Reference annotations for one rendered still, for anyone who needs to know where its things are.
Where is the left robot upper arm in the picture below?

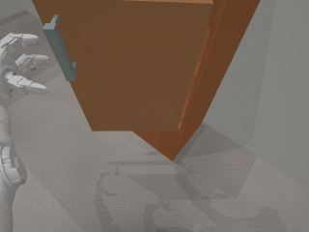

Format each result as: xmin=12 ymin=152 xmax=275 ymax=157
xmin=0 ymin=145 xmax=28 ymax=232

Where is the handle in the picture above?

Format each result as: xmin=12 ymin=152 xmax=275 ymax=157
xmin=42 ymin=14 xmax=77 ymax=81

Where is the robot left hand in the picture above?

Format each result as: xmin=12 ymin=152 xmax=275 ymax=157
xmin=0 ymin=33 xmax=51 ymax=96

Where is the robot left forearm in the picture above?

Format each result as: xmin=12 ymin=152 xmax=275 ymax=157
xmin=0 ymin=82 xmax=14 ymax=148

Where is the cupboard door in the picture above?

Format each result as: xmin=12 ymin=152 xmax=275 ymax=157
xmin=32 ymin=0 xmax=214 ymax=131

